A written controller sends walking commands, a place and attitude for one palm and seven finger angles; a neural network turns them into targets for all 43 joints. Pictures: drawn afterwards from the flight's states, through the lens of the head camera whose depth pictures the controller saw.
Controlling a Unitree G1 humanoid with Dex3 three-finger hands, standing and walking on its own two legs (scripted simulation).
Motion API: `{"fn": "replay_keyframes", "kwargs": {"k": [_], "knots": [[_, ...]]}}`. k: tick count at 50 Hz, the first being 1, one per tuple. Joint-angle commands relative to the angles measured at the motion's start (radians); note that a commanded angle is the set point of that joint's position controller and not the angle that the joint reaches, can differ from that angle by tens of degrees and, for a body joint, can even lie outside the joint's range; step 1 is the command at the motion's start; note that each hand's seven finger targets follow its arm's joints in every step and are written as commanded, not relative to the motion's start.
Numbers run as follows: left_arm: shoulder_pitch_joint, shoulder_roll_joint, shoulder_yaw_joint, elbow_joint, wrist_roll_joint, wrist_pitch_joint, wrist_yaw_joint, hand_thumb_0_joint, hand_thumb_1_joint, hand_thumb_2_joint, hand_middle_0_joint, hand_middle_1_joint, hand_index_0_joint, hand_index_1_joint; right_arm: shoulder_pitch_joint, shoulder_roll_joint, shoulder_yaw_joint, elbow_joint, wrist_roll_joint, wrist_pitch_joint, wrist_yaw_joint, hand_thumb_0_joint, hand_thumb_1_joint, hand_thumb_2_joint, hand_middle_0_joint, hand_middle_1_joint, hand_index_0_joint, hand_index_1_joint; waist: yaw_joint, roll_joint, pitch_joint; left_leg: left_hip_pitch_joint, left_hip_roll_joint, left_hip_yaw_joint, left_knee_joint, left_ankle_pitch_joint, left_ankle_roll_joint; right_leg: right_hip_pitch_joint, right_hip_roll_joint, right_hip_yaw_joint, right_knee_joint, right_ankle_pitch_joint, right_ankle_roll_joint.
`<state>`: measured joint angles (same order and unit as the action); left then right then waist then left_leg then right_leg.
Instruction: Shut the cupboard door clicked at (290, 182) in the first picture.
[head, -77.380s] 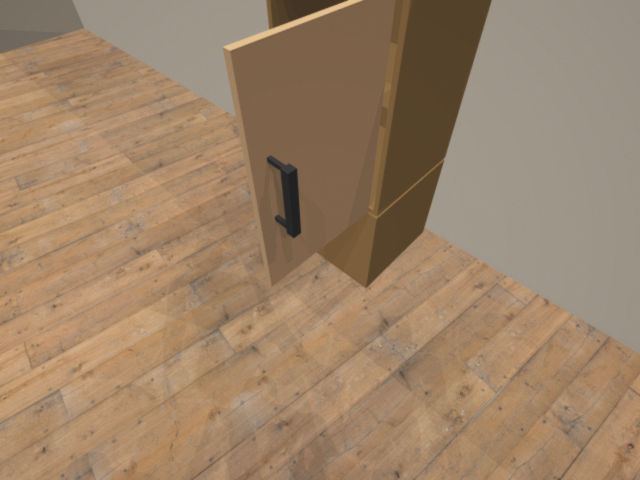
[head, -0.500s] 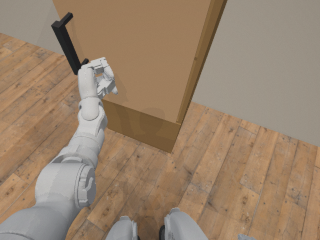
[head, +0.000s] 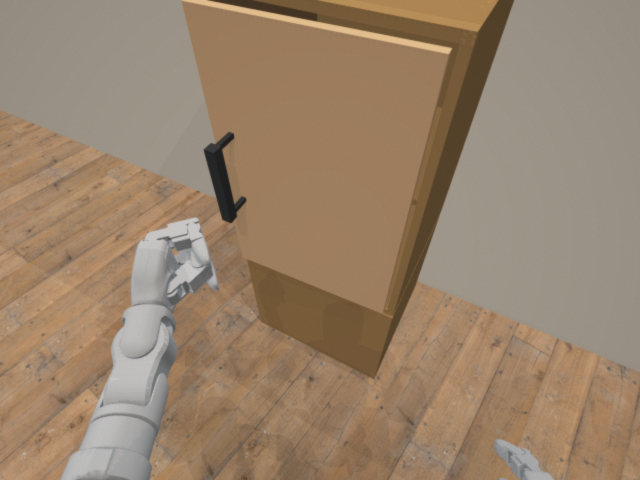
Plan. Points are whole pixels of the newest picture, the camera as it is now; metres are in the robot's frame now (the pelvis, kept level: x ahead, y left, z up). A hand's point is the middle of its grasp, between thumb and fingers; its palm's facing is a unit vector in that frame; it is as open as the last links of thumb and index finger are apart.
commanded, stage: draw the hand back to the body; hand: left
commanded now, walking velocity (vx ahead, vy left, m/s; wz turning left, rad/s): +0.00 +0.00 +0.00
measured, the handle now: (228, 179) +0.64 +0.19 -0.01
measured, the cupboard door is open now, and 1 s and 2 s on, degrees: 3 3 3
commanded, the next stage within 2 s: step back with the hand held close in 1.04 s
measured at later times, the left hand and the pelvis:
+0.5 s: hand (49, 325) +0.24 +0.26 +0.16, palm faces +0.35 -0.88 -0.31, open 4.9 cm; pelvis +0.02 +0.02 +0.03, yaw +2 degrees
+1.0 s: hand out of the picture +0.19 +0.27 +0.19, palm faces +0.47 -0.80 -0.37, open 7.4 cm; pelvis +0.01 +0.01 +0.04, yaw +2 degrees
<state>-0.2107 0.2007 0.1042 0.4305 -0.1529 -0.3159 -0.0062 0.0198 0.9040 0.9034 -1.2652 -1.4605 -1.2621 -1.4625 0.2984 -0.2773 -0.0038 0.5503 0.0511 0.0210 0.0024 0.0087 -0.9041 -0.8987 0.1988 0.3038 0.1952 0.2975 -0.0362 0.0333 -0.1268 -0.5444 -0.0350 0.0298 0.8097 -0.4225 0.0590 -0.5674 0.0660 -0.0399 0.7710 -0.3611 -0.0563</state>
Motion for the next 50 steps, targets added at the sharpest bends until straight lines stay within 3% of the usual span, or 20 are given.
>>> {"fn": "replay_keyframes", "kwargs": {"k": [1, 3, 5, 6, 9, 14, 19, 26, 27, 29, 31, 33, 36, 39, 43, 47, 50], "knots": [[-0.169, 0.200, 0.005, -0.429, 0.043, 0.033, 0.042, 0.000, 0.900, 0.900, -1.080, -1.260, -1.080, -1.260, -0.137, -0.063, -0.030, -0.191, 0.014, -0.008, -0.042, 0.000, -0.900, -0.900, 0.200, 0.300, 0.200, 0.300, 0.023, -0.053, -0.183, 0.116, 0.026, -0.040, -0.218, 0.185, -0.022, 0.319, -0.078, 0.107, -0.208, 0.174, 0.038], [-0.147, 0.230, 0.029, -0.457, 0.057, 0.069, 0.068, 0.000, 0.900, 0.900, -1.025, -1.200, -1.025, -1.200, -0.164, -0.064, -0.018, -0.180, 0.011, -0.006, -0.060, 0.000, -0.900, -0.900, 0.200, 0.300, 0.200, 0.300, 0.029, -0.032, -0.115, 0.156, 0.036, -0.051, -0.260, 0.184, -0.020, 0.325, -0.079, 0.100, -0.238, 0.168, 0.031], [-0.115, 0.224, 0.026, -0.519, 0.063, 0.095, 0.081, 0.000, 0.900, 0.900, -0.970, -1.140, -0.970, -1.140, -0.182, -0.057, -0.010, -0.180, 0.011, -0.010, -0.071, 0.000, -0.900, -0.900, 0.200, 0.300, 0.200, 0.300, 0.029, -0.023, -0.093, 0.213, 0.041, -0.058, -0.290, 0.206, -0.020, 0.340, -0.075, 0.087, -0.263, 0.183, 0.028], [-0.085, 0.250, 0.050, -0.545, 0.063, 0.109, 0.086, 0.000, 0.900, 0.900, -0.943, -1.110, -0.943, -1.110, -0.183, -0.060, -0.011, -0.176, 0.010, -0.013, -0.079, 0.000, -0.900, -0.900, 0.200, 0.300, 0.200, 0.300, 0.034, -0.025, -0.095, 0.240, 0.043, -0.058, -0.301, 0.231, -0.017, 0.360, -0.073, 0.082, -0.276, 0.208, 0.027], [-0.010, 0.219, 0.032, -0.610, 0.071, 0.143, 0.089, 0.000, 0.900, 0.900, -0.860, -1.020, -0.860, -1.020, -0.197, -0.049, 0.006, -0.172, 0.007, -0.026, -0.082, 0.000, -0.900, -0.900, 0.200, 0.300, 0.200, 0.300, 0.035, 0.049, -0.058, 0.315, 0.048, -0.074, -0.346, 0.279, -0.030, 0.370, -0.068, 0.059, -0.302, 0.241, 0.019], [0.181, 0.210, 0.051, -0.723, 0.071, 0.182, 0.089, 0.000, 0.900, 0.900, -0.723, -0.870, -0.723, -0.870, -0.201, -0.051, 0.014, -0.164, -0.005, -0.052, -0.073, 0.000, -0.900, -0.900, 0.200, 0.300, 0.200, 0.300, 0.049, 0.030, -0.031, 0.387, 0.061, -0.092, -0.396, 0.398, -0.047, 0.428, -0.065, 0.036, -0.342, 0.312, 0.018], [0.306, 0.262, 0.143, -0.817, 0.072, 0.202, 0.095, 0.000, 0.900, 0.900, -0.585, -0.720, -0.585, -0.720, -0.214, -0.051, 0.016, -0.152, -0.018, -0.067, -0.065, 0.000, -0.900, -0.900, 0.200, 0.300, 0.200, 0.300, 0.066, 0.004, 0.008, 0.400, 0.068, -0.095, -0.427, 0.462, -0.060, 0.468, -0.065, 0.027, -0.373, 0.342, 0.019], [0.450, 0.347, 0.283, -0.999, 0.073, 0.196, 0.112, 0.000, 0.900, 0.900, -0.393, -0.510, -0.393, -0.510, -0.228, -0.049, 0.010, -0.135, -0.029, -0.108, -0.062, 0.000, -0.900, -0.900, 0.200, 0.300, 0.200, 0.300, 0.093, 0.068, -0.036, 0.426, 0.071, -0.104, -0.430, 0.550, -0.072, 0.525, -0.065, 0.026, -0.384, 0.369, 0.020], [0.466, 0.340, 0.282, -1.035, 0.073, 0.194, 0.114, 0.000, 0.900, 0.900, -0.365, -0.480, -0.365, -0.480, -0.229, -0.044, 0.009, -0.135, -0.026, -0.114, -0.058, 0.000, -0.900, -0.900, 0.200, 0.300, 0.200, 0.300, 0.090, 0.099, -0.035, 0.432, 0.073, -0.106, -0.431, 0.560, -0.080, 0.527, -0.069, 0.026, -0.380, 0.363, 0.020], [0.532, 0.342, 0.310, -1.045, 0.069, 0.193, 0.116, 0.000, 0.900, 0.900, -0.310, -0.420, -0.310, -0.420, -0.226, -0.045, 0.006, -0.125, -0.028, -0.125, -0.054, 0.000, -0.900, -0.900, 0.200, 0.300, 0.200, 0.300, 0.093, 0.091, -0.006, 0.422, 0.074, -0.106, -0.432, 0.561, -0.084, 0.513, -0.069, 0.021, -0.385, 0.360, 0.022], [0.615, 0.363, 0.360, -1.031, 0.064, 0.194, 0.118, 0.000, 0.900, 0.900, -0.255, -0.360, -0.255, -0.360, -0.225, -0.052, -0.003, -0.116, -0.028, -0.133, -0.052, 0.000, -0.900, -0.900, 0.200, 0.300, 0.200, 0.300, 0.101, 0.043, 0.014, 0.397, 0.073, -0.096, -0.429, 0.552, -0.078, 0.517, -0.066, 0.022, -0.393, 0.368, 0.023], [0.639, 0.376, 0.393, -1.043, 0.060, 0.190, 0.118, 0.000, 0.900, 0.900, -0.200, -0.300, -0.200, -0.300, -0.225, -0.050, -0.008, -0.116, -0.024, -0.131, -0.051, 0.000, -0.900, -0.900, 0.200, 0.300, 0.200, 0.300, 0.102, 0.030, 0.037, 0.381, 0.073, -0.096, -0.436, 0.517, -0.082, 0.511, -0.068, 0.021, -0.389, 0.348, 0.023], [0.633, 0.288, 0.313, -0.959, 0.066, 0.196, 0.111, 0.000, 0.900, 0.900, -0.200, -0.300, -0.200, -0.300, -0.221, -0.062, -0.015, -0.101, -0.023, -0.132, -0.052, 0.000, -0.900, -0.900, 0.200, 0.300, 0.200, 0.300, 0.078, -0.003, 0.129, 0.361, 0.073, -0.091, -0.451, 0.410, -0.069, 0.439, -0.068, 0.022, -0.411, 0.272, 0.027], [0.572, 0.308, 0.318, -0.964, 0.072, 0.186, 0.120, 0.000, 0.900, 0.900, -0.200, -0.300, -0.200, -0.300, -0.217, -0.072, -0.021, -0.098, -0.024, -0.135, -0.059, 0.000, -0.900, -0.900, 0.200, 0.300, 0.200, 0.300, 0.076, -0.005, 0.106, 0.363, 0.066, -0.096, -0.455, 0.338, -0.058, 0.437, -0.074, 0.025, -0.405, 0.224, 0.028], [0.536, 0.351, 0.339, -1.038, 0.078, 0.170, 0.134, 0.000, 0.900, 0.900, -0.200, -0.300, -0.200, -0.300, -0.228, -0.064, -0.017, -0.100, -0.028, -0.153, -0.071, 0.000, -0.900, -0.900, 0.200, 0.300, 0.200, 0.300, 0.092, 0.037, 0.015, 0.384, 0.058, -0.098, -0.455, 0.319, -0.047, 0.486, -0.078, 0.035, -0.397, 0.218, 0.026], [0.538, 0.377, 0.360, -1.086, 0.082, 0.162, 0.144, 0.000, 0.900, 0.900, -0.200, -0.300, -0.200, -0.300, -0.240, -0.052, -0.006, -0.094, -0.030, -0.176, -0.075, 0.000, -0.900, -0.900, 0.200, 0.300, 0.200, 0.300, 0.100, 0.098, 0.027, 0.366, 0.051, -0.096, -0.458, 0.316, -0.050, 0.508, -0.078, 0.039, -0.401, 0.226, 0.020], [0.585, 0.359, 0.366, -1.030, 0.076, 0.168, 0.142, 0.000, 0.900, 0.900, -0.200, -0.300, -0.200, -0.300, -0.236, -0.045, -0.004, -0.086, -0.030, -0.175, -0.074, 0.000, -0.900, -0.900, 0.200, 0.300, 0.200, 0.300, 0.101, 0.075, 0.087, 0.350, 0.049, -0.083, -0.455, 0.337, -0.051, 0.489, -0.074, 0.039, -0.410, 0.245, 0.019]]}}
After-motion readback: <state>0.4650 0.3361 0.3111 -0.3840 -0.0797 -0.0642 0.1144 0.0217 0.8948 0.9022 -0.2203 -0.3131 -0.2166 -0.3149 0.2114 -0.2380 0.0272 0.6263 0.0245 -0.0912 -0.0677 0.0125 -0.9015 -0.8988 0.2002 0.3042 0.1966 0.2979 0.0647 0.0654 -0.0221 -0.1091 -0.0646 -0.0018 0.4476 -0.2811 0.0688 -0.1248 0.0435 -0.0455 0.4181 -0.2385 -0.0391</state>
